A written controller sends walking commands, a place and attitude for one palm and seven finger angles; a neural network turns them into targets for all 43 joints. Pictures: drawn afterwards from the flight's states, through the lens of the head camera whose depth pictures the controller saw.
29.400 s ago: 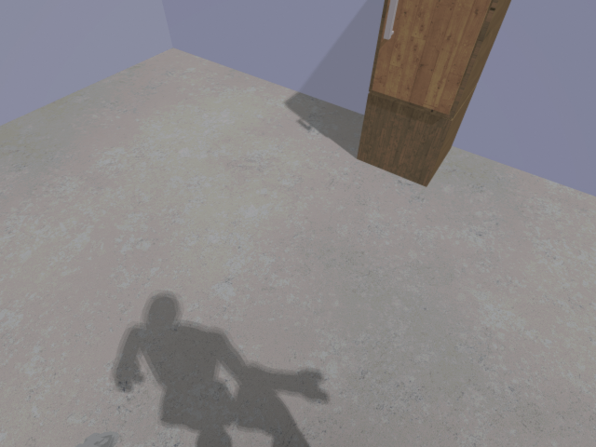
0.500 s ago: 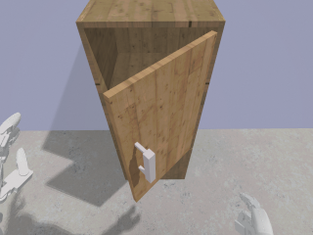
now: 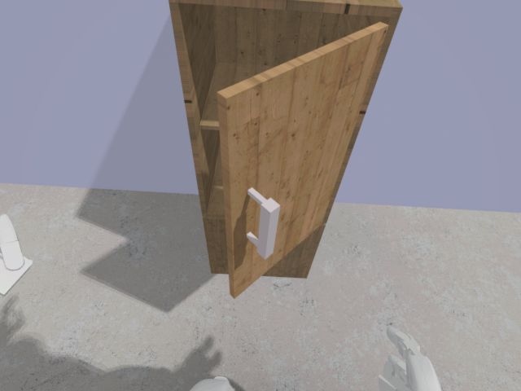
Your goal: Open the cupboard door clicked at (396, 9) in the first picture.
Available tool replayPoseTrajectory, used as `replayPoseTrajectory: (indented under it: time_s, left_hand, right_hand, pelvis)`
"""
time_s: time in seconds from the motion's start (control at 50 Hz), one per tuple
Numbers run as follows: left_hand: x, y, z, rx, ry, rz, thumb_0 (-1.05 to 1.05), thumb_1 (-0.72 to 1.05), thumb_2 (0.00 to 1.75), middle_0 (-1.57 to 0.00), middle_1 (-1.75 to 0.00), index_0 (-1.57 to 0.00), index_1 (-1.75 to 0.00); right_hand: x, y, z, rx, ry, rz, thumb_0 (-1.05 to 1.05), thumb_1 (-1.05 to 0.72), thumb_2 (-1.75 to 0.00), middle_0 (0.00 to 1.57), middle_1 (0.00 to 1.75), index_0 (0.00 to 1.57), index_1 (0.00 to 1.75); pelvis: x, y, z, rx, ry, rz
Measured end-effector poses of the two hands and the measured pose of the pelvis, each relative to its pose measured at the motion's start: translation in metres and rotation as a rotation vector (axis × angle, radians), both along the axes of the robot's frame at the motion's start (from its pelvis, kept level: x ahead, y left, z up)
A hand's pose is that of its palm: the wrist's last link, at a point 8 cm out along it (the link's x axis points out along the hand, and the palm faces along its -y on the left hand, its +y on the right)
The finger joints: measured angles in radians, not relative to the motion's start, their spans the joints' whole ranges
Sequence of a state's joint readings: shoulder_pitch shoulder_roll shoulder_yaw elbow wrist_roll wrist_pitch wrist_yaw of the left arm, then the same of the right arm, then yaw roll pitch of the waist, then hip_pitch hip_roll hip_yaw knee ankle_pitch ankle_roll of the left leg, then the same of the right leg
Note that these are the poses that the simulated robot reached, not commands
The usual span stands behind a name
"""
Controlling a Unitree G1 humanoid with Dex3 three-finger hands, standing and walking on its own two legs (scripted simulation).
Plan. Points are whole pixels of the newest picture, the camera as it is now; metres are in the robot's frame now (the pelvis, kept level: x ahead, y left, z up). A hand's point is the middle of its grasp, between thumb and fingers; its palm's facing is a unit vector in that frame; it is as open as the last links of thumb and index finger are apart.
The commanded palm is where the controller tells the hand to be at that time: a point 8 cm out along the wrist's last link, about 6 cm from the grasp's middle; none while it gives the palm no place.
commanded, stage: step back with the hand held close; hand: left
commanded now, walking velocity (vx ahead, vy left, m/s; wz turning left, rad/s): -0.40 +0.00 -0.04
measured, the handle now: (259, 224) +0.40 +0.03 +0.00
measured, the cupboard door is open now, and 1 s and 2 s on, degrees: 45 45 45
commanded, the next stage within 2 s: stop stepping back and stand still in 0.38 s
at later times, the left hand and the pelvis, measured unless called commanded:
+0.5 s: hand out of the picture +0.12 +0.24 +0.18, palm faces +0.35 -0.83 -0.43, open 7.4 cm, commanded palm +0.06 +0.29 +0.20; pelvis -0.11 +0.00 +0.00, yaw -6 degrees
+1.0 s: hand out of the picture +0.08 +0.28 +0.17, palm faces +0.42 -0.82 -0.39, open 7.4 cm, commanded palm +0.02 +0.32 +0.20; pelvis -0.14 +0.03 +0.01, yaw -4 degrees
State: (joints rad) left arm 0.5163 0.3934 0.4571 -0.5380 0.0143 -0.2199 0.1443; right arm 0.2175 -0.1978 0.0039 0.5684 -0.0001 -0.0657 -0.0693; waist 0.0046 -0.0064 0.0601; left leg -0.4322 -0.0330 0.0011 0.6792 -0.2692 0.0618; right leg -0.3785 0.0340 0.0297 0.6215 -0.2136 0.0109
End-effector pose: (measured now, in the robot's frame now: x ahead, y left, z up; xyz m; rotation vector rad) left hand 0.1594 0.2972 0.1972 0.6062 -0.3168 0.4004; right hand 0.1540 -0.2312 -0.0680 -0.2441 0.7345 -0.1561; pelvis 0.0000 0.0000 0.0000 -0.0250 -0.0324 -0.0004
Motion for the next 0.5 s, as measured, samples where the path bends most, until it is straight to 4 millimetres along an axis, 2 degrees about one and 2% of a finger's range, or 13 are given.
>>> replayPoseTrajectory:
  time_s: [0.1,0.18,0.26,0.32,0.42,0.5]
  left_hand:
    - [-0.014,-0.001,-0.001,-0.04,-0.04,-0.038,0.02,0.89,0.9,-0.21,-0.31,-0.21,-0.3]
    - [-0.025,0.009,-0.001,-0.008,-0.038,-0.057,0.02,0.89,0.9,-0.21,-0.31,-0.21,-0.3]
    - [-0.04,0.023,0.01,0.028,-0.051,-0.029,0.02,0.89,0.9,-0.21,-0.31,-0.21,-0.3]
    - [-0.053,0.026,0.013,-0.015,-0.062,-0.005,0.02,0.89,0.9,-0.21,-0.31,-0.21,-0.3]
    - [-0.068,0.01,0.006,-0.087,-0.042,-0.043,0.02,0.89,0.9,-0.21,-0.3,-0.2,-0.3]
    - [-0.076,-0.012,-0.001,-0.053,-0.027,-0.144,0.02,0.89,0.9,-0.21,-0.3,-0.2,-0.3]
  right_hand:
    - [-0.015,-0.001,-0.002,-0.022,0.03,0.004,0.01,-0.9,-0.9,0.21,0.3,0.21,0.3]
    - [-0.028,0.002,0.0,-0.054,0.026,-0.014,0.01,-0.9,-0.9,0.21,0.3,0.21,0.3]
    - [-0.04,0.012,0.006,-0.035,0.013,-0.01,0.01,-0.9,-0.9,0.2,0.29,0.2,0.3]
    - [-0.048,0.021,0.012,-0.012,0.007,0.013,0.01,-0.9,-0.9,0.2,0.29,0.2,0.3]
    - [-0.059,0.028,0.015,0.017,-0.023,0.058,0.01,-0.9,-0.9,0.21,0.3,0.2,0.3]
    - [-0.077,0.02,0.004,0.019,-0.037,0.046,0.01,-0.9,-0.9,0.21,0.3,0.21,0.3]
  pelvis:
    - [-0.015,0.006,-0.002,-0.006,0.005,0.018]
    - [-0.029,0.014,-0.004,-0.028,0.003,0.022]
    - [-0.043,0.014,0.003,-0.054,0.016,0.023]
    - [-0.052,0.013,0.01,-0.061,0.049,0.001]
    - [-0.078,0.006,0.012,-0.052,0.104,-0.032]
    - [-0.107,0.003,0.001,-0.025,0.089,-0.097]
